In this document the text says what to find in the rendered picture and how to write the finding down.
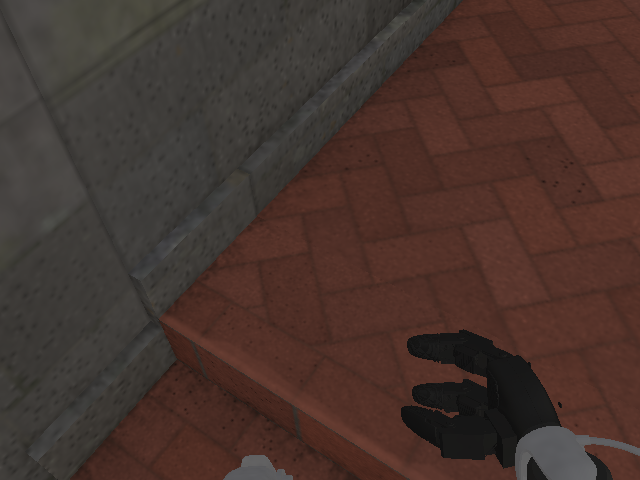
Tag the robot right forearm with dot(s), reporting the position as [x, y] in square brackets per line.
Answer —
[553, 453]

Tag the robot left shin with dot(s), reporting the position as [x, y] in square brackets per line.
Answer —
[257, 460]

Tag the right robot hand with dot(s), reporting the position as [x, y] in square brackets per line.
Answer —
[491, 420]

